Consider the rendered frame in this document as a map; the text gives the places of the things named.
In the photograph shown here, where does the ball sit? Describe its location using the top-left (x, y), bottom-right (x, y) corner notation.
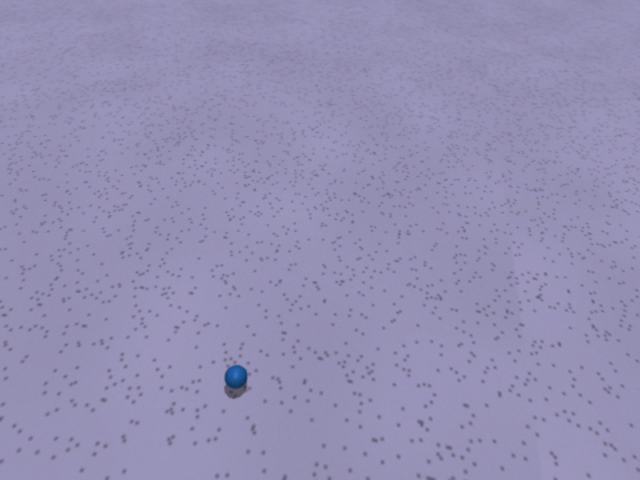
top-left (225, 365), bottom-right (247, 389)

